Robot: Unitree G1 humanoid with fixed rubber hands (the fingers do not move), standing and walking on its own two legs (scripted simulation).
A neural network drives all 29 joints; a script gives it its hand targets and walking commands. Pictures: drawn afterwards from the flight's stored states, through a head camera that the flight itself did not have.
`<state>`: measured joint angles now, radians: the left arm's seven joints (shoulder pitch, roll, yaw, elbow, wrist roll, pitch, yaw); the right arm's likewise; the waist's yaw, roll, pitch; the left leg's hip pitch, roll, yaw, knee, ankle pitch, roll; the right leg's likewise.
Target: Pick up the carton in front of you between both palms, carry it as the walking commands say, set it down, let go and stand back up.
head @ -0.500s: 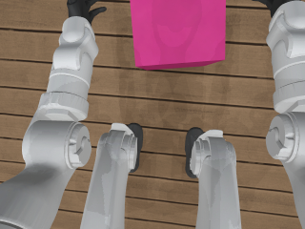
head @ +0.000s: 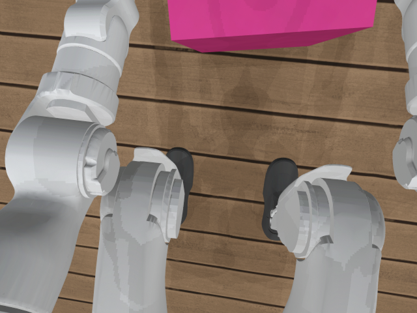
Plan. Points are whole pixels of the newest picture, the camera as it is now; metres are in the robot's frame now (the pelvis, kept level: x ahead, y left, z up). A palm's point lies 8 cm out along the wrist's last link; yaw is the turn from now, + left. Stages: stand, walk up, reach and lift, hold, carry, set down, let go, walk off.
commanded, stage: reach and lift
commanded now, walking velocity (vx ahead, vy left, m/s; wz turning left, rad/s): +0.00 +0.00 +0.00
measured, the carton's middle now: out of the picture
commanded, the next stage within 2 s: none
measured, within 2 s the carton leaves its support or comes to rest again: leaves its support in 0.70 s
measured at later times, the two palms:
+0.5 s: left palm out of the picture +0.55 +0.13 -0.17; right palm out of the picture +0.58 -0.18 -0.17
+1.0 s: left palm out of the picture +0.52 +0.11 -0.03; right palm out of the picture +0.53 -0.19 -0.03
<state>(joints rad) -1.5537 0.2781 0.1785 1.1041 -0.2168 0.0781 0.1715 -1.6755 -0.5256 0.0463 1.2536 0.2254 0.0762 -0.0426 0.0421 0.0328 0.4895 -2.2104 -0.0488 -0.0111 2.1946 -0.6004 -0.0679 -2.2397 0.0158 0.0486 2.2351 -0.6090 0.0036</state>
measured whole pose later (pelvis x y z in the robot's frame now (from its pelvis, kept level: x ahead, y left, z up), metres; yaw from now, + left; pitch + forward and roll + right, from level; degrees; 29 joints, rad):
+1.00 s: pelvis +0.00 +0.01 +0.05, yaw -3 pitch +42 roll +3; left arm -1.19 -0.01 0.53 0.71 0.12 0.34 0.13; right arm -1.31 -0.19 -0.33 0.89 -0.14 0.36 -0.04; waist 0.02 0.03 -0.01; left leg -2.20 -0.07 -0.04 2.02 -0.56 -0.07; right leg -2.23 0.06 0.06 2.03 -0.54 0.03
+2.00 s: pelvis +0.05 +0.01 +0.30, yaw -4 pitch +28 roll +0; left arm -0.61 -0.15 0.46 0.52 0.26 0.39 0.01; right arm -0.65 0.10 -0.41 0.58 -0.28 0.40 0.00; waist 0.01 0.01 -0.21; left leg -1.22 -0.04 -0.07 1.15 -0.42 -0.03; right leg -1.24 0.04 0.06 1.15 -0.40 0.01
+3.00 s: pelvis +0.08 +0.01 +0.41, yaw -5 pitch -5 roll +0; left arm -0.35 -0.18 0.32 0.36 0.32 0.61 -0.04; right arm -0.34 0.17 -0.32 0.36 -0.32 0.62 0.02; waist 0.00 0.00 0.04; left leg -0.14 -0.01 -0.07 0.42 -0.21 -0.01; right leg -0.15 0.01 0.07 0.42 -0.19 0.01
